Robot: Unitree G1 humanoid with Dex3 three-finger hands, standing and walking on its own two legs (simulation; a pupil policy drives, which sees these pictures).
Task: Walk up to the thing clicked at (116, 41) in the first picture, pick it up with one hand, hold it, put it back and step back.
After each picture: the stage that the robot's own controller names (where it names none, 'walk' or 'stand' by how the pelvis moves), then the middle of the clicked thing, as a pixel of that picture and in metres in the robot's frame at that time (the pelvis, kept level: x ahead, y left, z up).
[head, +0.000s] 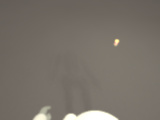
stand; (116, 42) +1.86 -0.62 -0.72
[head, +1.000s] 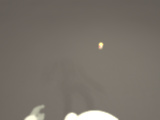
walk; (100, 46) +1.80 -0.09 -0.69
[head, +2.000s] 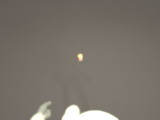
walk; (80, 57) +1.19 +0.27 -0.71
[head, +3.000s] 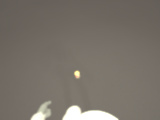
walk; (77, 74) +0.78 +0.26 -0.72
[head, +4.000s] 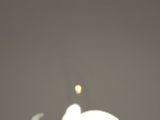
walk; (78, 89) +0.55 +0.20 -0.72
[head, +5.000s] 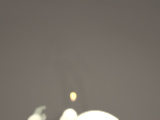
stand; (73, 96) +0.41 +0.16 -0.70
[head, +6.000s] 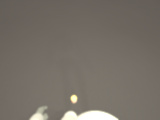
stand; (74, 99) +0.37 +0.16 -0.71
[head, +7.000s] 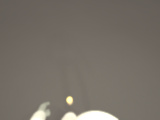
stand; (69, 100) +0.33 +0.21 -0.71
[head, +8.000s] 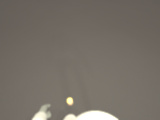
stand; (70, 101) +0.32 +0.23 -0.72
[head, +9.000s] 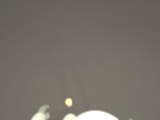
stand; (69, 102) +0.31 +0.24 -0.72
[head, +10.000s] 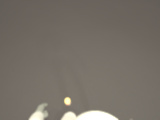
stand; (67, 101) +0.30 +0.24 -0.71
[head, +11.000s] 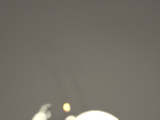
stand; (66, 107) +0.27 +0.26 -0.71
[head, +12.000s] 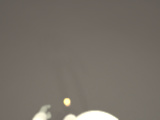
stand; (67, 102) +0.30 +0.26 -0.72
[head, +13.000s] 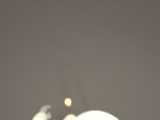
stand; (68, 102) +0.31 +0.24 -0.72
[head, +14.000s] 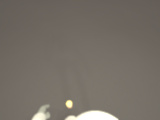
stand; (69, 104) +0.29 +0.23 -0.72
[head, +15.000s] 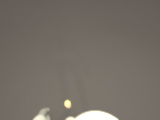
stand; (67, 104) +0.30 +0.26 -0.72
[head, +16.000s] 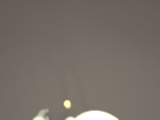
stand; (67, 104) +0.30 +0.26 -0.73
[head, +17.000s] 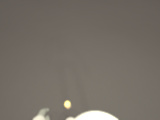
go down; (67, 104) +0.29 +0.26 -0.73
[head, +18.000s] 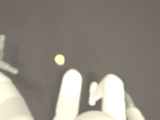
go down; (60, 60) +0.42 +0.24 -0.32
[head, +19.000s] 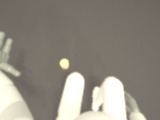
approach; (64, 64) +0.42 +0.22 -0.32
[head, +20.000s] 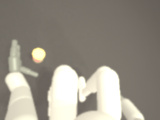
close in; (38, 56) +0.42 +0.25 -0.23
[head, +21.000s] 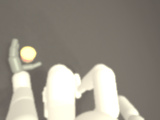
close; (27, 55) +0.40 +0.27 -0.23
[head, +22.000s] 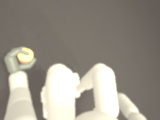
lift; (25, 56) +0.39 +0.27 -0.23
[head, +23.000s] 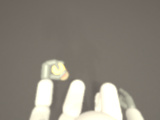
lift; (61, 72) +0.32 +0.21 -0.05
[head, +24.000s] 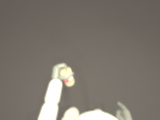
hold; (68, 77) +0.32 +0.16 -0.01
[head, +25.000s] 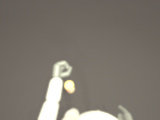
hold; (70, 87) +0.31 +0.16 -0.16
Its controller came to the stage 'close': yes
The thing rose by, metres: 0.70
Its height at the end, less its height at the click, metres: +0.51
